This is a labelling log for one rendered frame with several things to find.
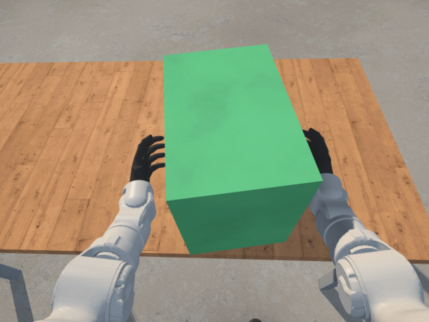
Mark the table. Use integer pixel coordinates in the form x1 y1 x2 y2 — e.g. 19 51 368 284
0 58 429 290

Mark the left robot upper arm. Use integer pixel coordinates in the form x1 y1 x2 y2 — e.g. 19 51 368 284
34 256 135 322

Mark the left robot hand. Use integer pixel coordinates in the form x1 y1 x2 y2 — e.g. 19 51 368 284
129 134 165 182

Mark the robot left forearm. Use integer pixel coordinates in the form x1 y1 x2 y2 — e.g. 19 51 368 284
52 180 156 310

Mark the carton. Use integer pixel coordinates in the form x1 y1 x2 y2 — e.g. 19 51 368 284
163 44 323 255

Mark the right robot hand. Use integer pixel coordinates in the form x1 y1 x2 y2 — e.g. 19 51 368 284
302 128 333 174

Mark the right robot upper arm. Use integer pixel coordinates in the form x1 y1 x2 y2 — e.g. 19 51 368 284
336 250 429 322

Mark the robot right forearm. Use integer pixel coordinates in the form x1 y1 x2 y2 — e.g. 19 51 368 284
308 173 424 302

